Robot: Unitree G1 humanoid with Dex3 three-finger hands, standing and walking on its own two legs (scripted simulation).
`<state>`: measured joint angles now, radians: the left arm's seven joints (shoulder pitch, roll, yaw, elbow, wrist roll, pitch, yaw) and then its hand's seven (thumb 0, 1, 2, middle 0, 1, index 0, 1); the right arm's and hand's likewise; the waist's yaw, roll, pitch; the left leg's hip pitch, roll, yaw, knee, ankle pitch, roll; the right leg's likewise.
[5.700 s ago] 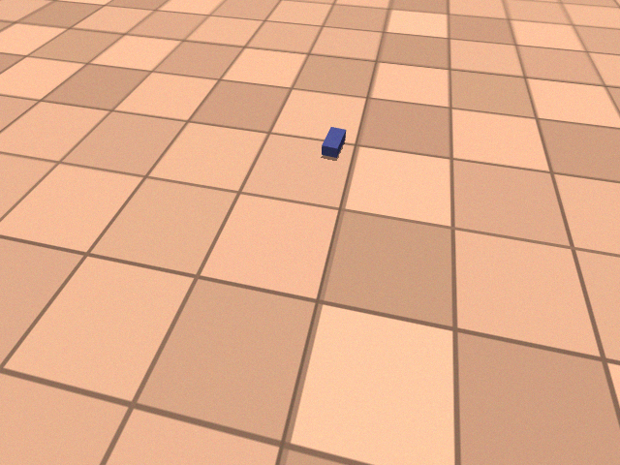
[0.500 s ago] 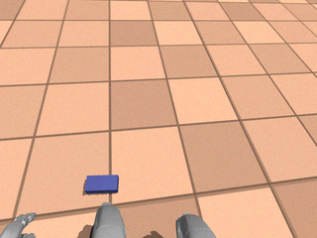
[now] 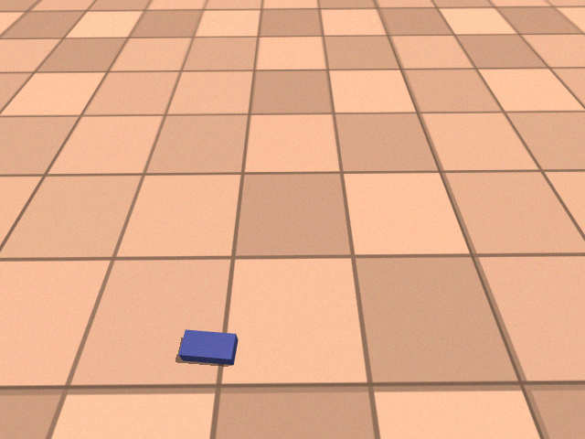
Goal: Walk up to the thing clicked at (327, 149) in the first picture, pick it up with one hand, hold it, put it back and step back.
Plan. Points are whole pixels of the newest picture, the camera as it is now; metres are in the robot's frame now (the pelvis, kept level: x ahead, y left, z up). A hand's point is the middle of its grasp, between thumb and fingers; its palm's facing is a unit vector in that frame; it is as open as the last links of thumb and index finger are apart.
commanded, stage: walk up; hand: left
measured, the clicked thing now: (209, 347) +0.47 +0.31 -0.73
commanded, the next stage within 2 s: stand in 1.80 s
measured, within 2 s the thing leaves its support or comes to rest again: neither
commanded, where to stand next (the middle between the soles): +0.08 +0.05 m, yaw -3 degrees
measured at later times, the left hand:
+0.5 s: hand out of the picture +0.10 +0.29 -0.14, palm faces +0.04 -0.94 -0.33, open 7.4 cm
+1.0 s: hand out of the picture +0.11 +0.31 -0.14, palm faces +0.03 -0.94 -0.34, open 7.4 cm
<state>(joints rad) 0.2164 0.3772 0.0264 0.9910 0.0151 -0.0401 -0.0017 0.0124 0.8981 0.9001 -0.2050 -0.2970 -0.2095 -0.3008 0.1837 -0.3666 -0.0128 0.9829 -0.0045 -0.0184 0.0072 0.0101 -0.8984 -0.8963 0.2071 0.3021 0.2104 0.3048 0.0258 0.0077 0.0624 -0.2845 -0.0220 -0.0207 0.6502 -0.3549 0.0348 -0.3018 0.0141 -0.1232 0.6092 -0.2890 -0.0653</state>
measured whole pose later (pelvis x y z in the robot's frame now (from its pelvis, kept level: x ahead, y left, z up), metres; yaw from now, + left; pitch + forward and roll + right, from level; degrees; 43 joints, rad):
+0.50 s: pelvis +0.01 +0.03 +0.02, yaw +1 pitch -2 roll +0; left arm 0.07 0.36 0.02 1.14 0.01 -0.03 0.00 0.01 0.90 0.90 -0.20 -0.30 -0.21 -0.30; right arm 0.10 -0.35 -0.01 1.15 -0.01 -0.02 0.01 0.01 -0.90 -0.90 0.20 0.30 0.21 0.30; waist 0.01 -0.02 0.03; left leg -0.11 -0.05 0.00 0.35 -0.20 0.05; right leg -0.13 -0.02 -0.13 0.33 -0.16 -0.01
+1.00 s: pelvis +0.03 +0.05 +0.02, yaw +1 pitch -1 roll +0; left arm 0.07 0.36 0.02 1.17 0.01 -0.01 0.00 0.01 0.90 0.90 -0.20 -0.30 -0.21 -0.30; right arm 0.07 -0.33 -0.02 1.15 -0.01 -0.02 0.00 0.01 -0.90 -0.90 0.20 0.30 0.21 0.30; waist 0.01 -0.02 0.04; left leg -0.06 -0.08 0.01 0.27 -0.19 0.07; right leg -0.10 -0.05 -0.12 0.29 -0.17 0.02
